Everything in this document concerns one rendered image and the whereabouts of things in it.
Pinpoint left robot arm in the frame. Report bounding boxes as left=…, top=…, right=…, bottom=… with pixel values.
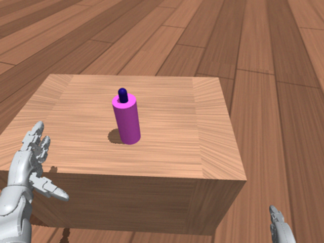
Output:
left=0, top=185, right=34, bottom=243

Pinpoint left robot hand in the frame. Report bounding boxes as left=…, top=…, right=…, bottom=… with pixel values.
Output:
left=7, top=121, right=69, bottom=201

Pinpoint right robot hand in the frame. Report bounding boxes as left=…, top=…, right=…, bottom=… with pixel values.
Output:
left=269, top=205, right=296, bottom=243

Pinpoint bottle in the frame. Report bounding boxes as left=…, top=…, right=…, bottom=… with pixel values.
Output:
left=112, top=88, right=141, bottom=145

